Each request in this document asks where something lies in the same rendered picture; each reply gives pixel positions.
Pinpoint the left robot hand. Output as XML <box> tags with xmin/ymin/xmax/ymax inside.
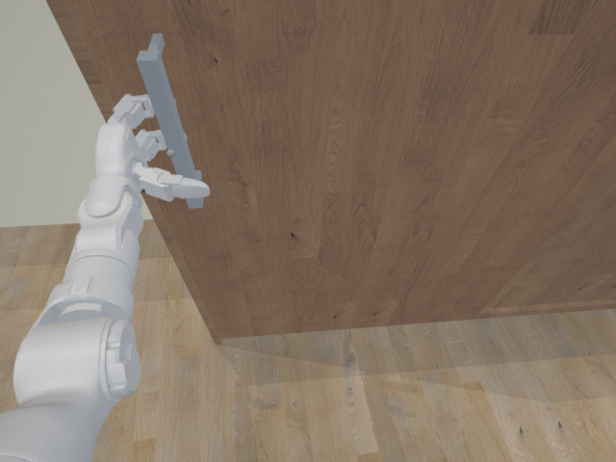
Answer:
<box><xmin>95</xmin><ymin>94</ymin><xmax>210</xmax><ymax>202</ymax></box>

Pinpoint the handle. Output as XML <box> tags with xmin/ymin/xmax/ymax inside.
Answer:
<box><xmin>137</xmin><ymin>34</ymin><xmax>204</xmax><ymax>209</ymax></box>

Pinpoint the left robot forearm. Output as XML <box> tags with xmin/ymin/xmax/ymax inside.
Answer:
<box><xmin>13</xmin><ymin>174</ymin><xmax>143</xmax><ymax>404</ymax></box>

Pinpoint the wardrobe door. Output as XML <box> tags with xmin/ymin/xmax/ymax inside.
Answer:
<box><xmin>483</xmin><ymin>165</ymin><xmax>616</xmax><ymax>309</ymax></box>
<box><xmin>67</xmin><ymin>0</ymin><xmax>616</xmax><ymax>339</ymax></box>

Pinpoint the robot left upper arm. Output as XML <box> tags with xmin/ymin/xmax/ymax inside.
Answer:
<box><xmin>0</xmin><ymin>316</ymin><xmax>141</xmax><ymax>462</ymax></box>

